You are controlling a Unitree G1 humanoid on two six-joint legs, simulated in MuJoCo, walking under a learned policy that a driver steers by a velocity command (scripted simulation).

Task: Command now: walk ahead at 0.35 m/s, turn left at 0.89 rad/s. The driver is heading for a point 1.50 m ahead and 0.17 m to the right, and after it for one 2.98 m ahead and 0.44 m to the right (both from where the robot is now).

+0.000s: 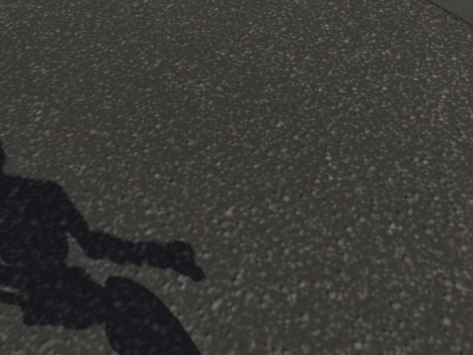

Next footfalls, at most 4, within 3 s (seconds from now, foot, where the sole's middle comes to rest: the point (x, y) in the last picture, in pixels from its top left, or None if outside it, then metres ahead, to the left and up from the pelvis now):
0.54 right None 0.33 -0.17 -0.73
1.00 left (241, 344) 0.45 0.02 -0.73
1.60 left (208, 249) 0.73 0.11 -0.73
2.12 right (250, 195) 0.93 -0.02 -0.73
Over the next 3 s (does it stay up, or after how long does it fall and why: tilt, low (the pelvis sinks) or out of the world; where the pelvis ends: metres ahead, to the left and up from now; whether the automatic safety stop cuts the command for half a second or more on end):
stays up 0.91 0.10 0.04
